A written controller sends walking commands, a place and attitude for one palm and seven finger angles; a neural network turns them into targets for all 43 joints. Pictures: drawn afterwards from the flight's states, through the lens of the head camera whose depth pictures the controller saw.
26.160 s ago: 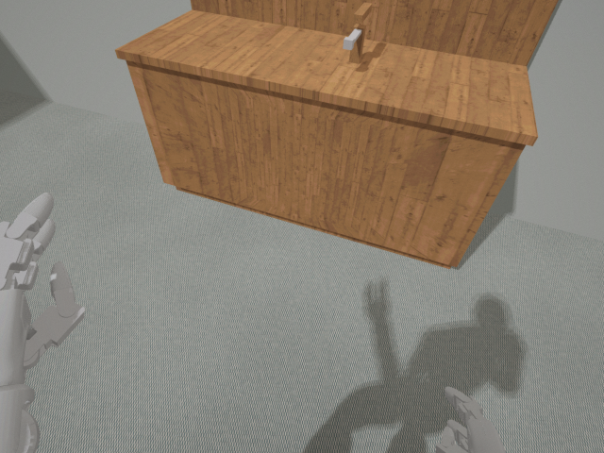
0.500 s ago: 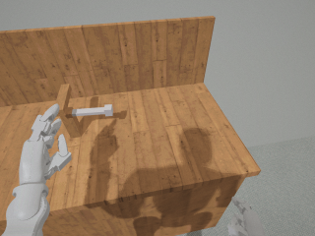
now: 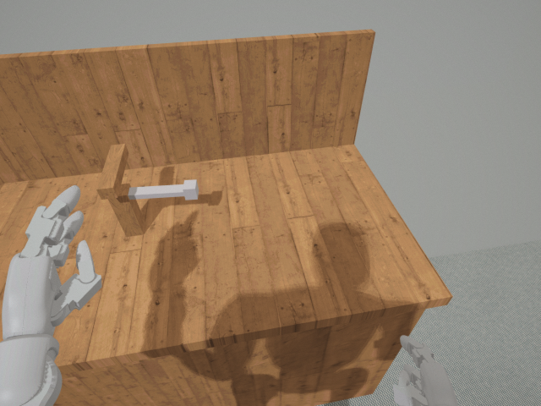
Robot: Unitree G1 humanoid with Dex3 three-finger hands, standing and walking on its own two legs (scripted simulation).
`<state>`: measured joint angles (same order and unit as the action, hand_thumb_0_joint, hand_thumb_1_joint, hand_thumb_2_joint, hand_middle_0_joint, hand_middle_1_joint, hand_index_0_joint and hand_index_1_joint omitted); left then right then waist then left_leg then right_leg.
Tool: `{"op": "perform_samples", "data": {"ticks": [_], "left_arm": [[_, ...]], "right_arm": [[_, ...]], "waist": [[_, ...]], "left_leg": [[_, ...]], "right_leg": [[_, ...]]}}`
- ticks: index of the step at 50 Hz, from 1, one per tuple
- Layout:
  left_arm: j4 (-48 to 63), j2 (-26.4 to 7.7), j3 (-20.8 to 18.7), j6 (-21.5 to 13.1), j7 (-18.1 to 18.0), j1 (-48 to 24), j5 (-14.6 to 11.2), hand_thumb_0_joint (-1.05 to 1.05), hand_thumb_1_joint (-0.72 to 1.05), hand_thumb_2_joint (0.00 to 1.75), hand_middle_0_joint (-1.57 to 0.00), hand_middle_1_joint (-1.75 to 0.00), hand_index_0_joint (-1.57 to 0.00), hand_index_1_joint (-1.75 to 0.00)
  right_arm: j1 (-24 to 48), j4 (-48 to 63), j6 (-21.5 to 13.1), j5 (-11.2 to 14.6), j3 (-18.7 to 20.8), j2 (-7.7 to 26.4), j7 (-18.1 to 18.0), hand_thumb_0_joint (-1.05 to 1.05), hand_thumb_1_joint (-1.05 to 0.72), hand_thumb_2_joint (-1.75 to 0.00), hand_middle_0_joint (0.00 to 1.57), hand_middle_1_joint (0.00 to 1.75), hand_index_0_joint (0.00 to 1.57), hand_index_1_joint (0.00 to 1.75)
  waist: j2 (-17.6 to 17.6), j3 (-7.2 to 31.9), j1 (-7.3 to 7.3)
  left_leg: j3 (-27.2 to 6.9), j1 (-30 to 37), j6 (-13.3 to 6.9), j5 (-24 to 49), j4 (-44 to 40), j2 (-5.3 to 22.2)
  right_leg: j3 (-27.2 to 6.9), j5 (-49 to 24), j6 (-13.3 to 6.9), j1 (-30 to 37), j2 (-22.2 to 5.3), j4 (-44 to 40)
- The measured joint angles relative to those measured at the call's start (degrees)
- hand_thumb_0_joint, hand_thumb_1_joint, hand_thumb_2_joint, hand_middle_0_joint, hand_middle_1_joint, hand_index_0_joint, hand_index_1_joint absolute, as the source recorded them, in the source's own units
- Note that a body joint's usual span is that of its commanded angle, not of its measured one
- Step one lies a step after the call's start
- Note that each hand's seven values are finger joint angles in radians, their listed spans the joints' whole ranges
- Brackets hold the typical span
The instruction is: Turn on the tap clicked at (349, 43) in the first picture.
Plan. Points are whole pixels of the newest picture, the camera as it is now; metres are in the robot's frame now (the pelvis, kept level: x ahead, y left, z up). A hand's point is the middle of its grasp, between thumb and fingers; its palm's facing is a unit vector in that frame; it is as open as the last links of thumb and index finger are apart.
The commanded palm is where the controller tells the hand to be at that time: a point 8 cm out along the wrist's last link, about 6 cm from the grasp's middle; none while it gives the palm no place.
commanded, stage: step back with the hand held close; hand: left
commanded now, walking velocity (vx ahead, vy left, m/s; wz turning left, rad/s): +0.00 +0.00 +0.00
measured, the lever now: (191, 189) +0.48 +0.23 +0.05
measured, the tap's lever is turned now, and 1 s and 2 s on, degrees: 84 84 84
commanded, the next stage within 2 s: stop stepping back and stand still in 1.76 s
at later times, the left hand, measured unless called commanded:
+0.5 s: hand (77, 295) +0.18 +0.25 +0.15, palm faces +0.31 -0.86 -0.41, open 7.4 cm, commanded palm +0.13 +0.30 +0.18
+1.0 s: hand (41, 329) +0.13 +0.26 +0.16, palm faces +0.36 -0.85 -0.38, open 7.4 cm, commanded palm +0.09 +0.31 +0.18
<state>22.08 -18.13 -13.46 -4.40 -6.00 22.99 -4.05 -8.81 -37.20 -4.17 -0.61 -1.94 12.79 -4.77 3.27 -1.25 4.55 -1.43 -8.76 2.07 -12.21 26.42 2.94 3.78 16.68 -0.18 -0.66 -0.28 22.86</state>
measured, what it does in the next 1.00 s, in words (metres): shifts its weight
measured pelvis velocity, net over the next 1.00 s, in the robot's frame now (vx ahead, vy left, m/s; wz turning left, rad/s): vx -0.08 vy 0.03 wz -0.01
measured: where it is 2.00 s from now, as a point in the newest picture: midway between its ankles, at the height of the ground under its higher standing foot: outside the picture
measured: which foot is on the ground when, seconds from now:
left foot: down 0.00-1.00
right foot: down 0.00-1.00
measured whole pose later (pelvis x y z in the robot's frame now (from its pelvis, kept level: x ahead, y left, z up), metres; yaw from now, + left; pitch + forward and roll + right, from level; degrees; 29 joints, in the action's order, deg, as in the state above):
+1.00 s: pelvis -0.08 +0.03 -0.02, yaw -1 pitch +1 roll -3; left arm 33.2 -22.0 -19.2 -9.9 -8.8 28.4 -3.5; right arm -10.0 -33.7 -4.1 -0.3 -1.6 12.6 -5.9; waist 1.6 -1.3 0.7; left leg -2.2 -28.5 -0.1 -9.9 37.1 2.3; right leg 3.2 14.5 1.5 -21.0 -0.6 34.9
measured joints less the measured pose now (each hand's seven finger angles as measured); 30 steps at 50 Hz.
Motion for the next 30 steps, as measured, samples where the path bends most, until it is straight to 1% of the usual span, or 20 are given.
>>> {"op": "perform_samples", "data": {"ticks": [7,9,12,14,20,24,30], "left_arm": [[0.7,-0.3,0.1,-0.1,0.3,0.6,0.0,0.02,0.89,0.9,-0.2,-0.3,-0.2,-0.31],[1.5,-1.2,-1.0,-0.8,0.5,-0.2,-0.2,0.02,0.89,0.9,-0.21,-0.3,-0.21,-0.31],[2.0,-2.2,-3.9,-3.1,0.6,-0.8,-0.2,0.02,0.89,0.9,-0.21,-0.3,-0.21,-0.31],[2.4,-2.2,-4.8,-3.8,0.8,-0.3,-0.2,0.02,0.89,0.9,-0.2,-0.3,-0.2,-0.31],[3.8,-2.0,-3.4,-3.7,1.2,3.6,-0.2,0.02,0.89,0.9,-0.2,-0.3,-0.2,-0.31],[5.7,-3.3,-3.7,-3.7,0.9,5.3,-0.2,0.02,0.89,0.9,-0.21,-0.3,-0.21,-0.31],[8.4,-4.6,-5.9,-4.9,-0.6,6.3,0.0,0.02,0.89,0.9,-0.21,-0.3,-0.21,-0.31]], "right_arm": [[-0.2,0.4,-0.2,-0.1,0.0,-0.1,0.1,0.02,-0.91,-0.9,0.2,0.3,0.2,0.3],[-0.5,1.5,0.3,0.2,-0.2,0.2,-0.2,0.02,-0.91,-0.9,0.2,0.3,0.2,0.3],[0.0,2.3,1.4,0.2,-0.2,0.4,-0.1,0.02,-0.91,-0.9,0.2,0.3,0.2,0.3],[0.0,3.1,2.2,0.3,0.1,0.5,-0.2,0.02,-0.91,-0.9,0.2,0.3,0.2,0.3],[-0.8,4.8,3.1,0.7,0.8,1.1,-0.8,0.02,-0.91,-0.9,0.2,0.3,0.2,0.3],[-1.3,5.1,3.0,0.9,1.0,1.0,-1.2,0.02,-0.91,-0.9,0.2,0.3,0.2,0.3],[-1.9,5.0,1.6,0.8,0.9,0.6,-1.4,0.02,-0.91,-0.9,0.2,0.3,0.2,0.3]], "waist": [[0.1,0.1,-0.3],[0.5,0.2,-0.21],[0.9,1.0,-0.92],[0.8,1.5,-1.35],[0.5,1.9,-2.52],[-0.4,1.3,-2.89],[-0.9,0.6,-2.86]], "left_leg": [[0.1,0.1,0.1,0.0,0.0,0.2],[-0.1,-1.3,0.1,-0.3,1.1,0.6],[-0.2,-4.8,-0.1,-0.7,3.0,0.8],[0.1,-6.5,-0.1,-0.6,3.5,0.7],[1.0,-10.4,-0.9,0.0,4.8,0.1],[1.1,-12.3,-1.4,0.6,5.5,-0.2],[0.9,-14.8,-1.9,2.1,5.8,-0.6]], "right_leg": [[-0.1,-0.1,-0.1,0.0,0.2,-0.1],[0.0,-0.1,-0.1,-1.0,0.5,0.2],[0.0,-0.2,0.1,-4.2,0.8,1.6],[-0.4,0.0,0.3,-6.3,0.6,2.7],[-1.2,-0.2,1.0,-11.0,-0.2,5.2],[-1.4,-0.7,1.4,-13.1,-0.5,6.3],[-1.2,-1.8,1.8,-15.6,-0.9,7.1]]}}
